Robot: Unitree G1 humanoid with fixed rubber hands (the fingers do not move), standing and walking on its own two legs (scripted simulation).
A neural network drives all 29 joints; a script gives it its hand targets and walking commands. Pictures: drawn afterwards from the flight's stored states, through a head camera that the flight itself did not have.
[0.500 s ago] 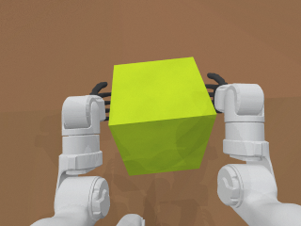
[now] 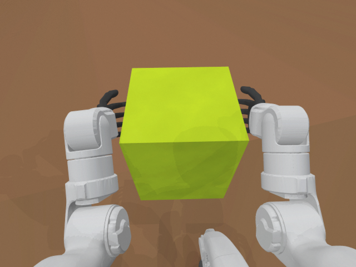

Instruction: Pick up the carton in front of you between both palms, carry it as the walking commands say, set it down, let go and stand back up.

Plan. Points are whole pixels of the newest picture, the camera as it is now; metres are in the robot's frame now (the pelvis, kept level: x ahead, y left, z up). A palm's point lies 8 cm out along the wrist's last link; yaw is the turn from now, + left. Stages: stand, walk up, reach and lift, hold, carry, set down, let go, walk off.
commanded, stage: carry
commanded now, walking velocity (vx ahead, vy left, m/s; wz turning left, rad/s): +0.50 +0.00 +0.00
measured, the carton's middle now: (181, 138) +0.39 -0.04 +0.06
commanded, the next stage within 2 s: none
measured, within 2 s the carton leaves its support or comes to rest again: neither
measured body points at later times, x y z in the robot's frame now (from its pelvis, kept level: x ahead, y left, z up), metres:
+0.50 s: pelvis +0.33 -0.02 +0.03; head +0.34 -0.02 +0.48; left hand +0.70 +0.17 +0.20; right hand +0.73 -0.13 +0.21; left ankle +0.47 +0.08 -0.65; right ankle +0.23 -0.12 -0.70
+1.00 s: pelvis +0.64 -0.04 +0.09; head +0.67 -0.04 +0.54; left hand +1.02 +0.13 +0.24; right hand +1.04 -0.18 +0.25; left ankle +0.53 +0.08 -0.54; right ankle +0.72 -0.12 -0.62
